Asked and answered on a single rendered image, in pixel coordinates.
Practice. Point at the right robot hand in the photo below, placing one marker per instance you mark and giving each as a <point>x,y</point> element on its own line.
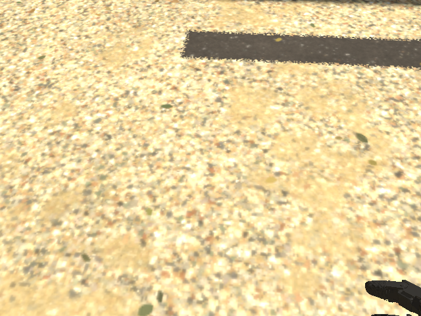
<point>405,293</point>

